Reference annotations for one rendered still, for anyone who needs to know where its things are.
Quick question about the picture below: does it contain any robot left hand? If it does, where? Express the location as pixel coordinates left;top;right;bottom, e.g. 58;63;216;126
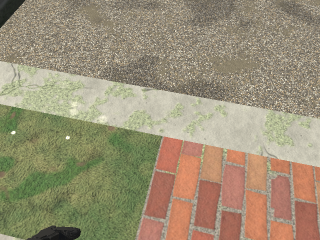
26;225;81;240

